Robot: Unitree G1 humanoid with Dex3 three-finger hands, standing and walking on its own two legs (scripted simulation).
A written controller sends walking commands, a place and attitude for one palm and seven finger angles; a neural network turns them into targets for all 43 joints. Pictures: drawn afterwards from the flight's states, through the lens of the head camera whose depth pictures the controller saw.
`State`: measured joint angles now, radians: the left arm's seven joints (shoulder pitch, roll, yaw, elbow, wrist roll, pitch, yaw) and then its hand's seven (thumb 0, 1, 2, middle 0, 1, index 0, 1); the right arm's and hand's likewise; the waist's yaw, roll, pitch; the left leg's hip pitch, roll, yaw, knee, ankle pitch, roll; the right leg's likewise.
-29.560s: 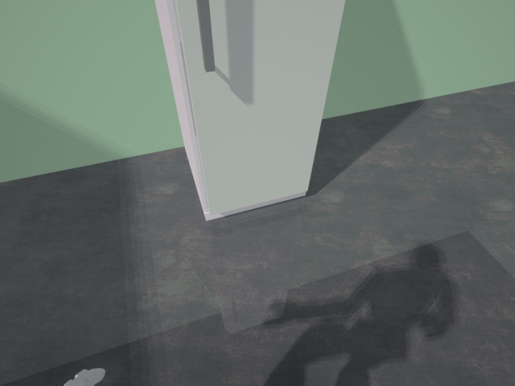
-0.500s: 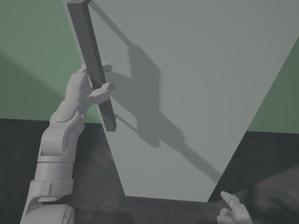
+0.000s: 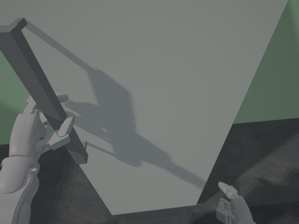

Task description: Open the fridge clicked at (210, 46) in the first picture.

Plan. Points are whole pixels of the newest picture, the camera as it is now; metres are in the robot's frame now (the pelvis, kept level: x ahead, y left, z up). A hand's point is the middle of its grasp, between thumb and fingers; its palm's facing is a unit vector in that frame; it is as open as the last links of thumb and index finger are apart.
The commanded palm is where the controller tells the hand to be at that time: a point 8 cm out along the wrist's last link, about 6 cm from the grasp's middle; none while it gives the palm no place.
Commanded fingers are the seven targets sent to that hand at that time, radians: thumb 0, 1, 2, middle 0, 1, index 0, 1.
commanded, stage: walk backward, drawing the door open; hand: left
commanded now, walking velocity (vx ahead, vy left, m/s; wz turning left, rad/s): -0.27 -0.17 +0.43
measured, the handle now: (59, 109) +0.30 +0.23 +0.21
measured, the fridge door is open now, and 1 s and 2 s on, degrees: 1 1 23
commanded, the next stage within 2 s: none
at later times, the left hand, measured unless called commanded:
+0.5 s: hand (68, 128) +0.27 +0.20 +0.19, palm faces +0.54 -0.77 -0.33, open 7.3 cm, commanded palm +0.21 +0.23 +0.19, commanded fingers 0.00 0.90 0.90 -0.45 -1.40 -0.45 -1.40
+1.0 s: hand (68, 128) +0.26 +0.20 +0.18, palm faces +0.54 -0.80 -0.28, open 7.3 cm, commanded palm +0.19 +0.24 +0.18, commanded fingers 0.00 0.90 0.90 -0.45 -1.40 -0.45 -1.40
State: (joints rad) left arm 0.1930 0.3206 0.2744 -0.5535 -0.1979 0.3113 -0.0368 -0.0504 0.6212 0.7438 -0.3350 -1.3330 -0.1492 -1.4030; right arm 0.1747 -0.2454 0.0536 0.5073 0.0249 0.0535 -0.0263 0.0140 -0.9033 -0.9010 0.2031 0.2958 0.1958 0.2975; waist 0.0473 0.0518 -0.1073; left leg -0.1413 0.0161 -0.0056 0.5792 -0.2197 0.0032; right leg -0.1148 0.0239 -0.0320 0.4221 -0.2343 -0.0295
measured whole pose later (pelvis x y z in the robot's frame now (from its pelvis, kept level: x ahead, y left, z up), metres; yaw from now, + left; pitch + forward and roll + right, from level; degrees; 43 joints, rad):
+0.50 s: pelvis +0.06 -0.05 -0.03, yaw +15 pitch -1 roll +2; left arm 0.16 0.31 0.25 -0.47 -0.09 0.03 0.12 -0.14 0.53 0.85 -0.46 -1.40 -0.19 -1.32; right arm 0.18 -0.12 0.08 0.62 -0.02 -0.04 -0.07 0.01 -0.90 -0.90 0.21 0.30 0.20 0.30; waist 0.01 0.08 0.05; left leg -0.19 -0.04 -0.18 0.68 -0.45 -0.03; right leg -0.44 0.02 -0.01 0.58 -0.11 -0.04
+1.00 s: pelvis -0.01 -0.08 -0.03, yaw +20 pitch +4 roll +2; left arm -0.15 0.42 0.25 -0.27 -0.05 -0.01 0.14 -0.16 0.54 0.79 -0.46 -1.40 -0.20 -1.32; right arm 0.14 -0.29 0.00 0.52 0.01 0.05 -0.08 0.01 -0.91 -0.90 0.20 0.30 0.19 0.30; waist -0.11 -0.03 0.03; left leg -0.17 -0.04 0.00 0.50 -0.42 0.05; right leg -0.52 -0.01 -0.09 0.30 0.14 -0.07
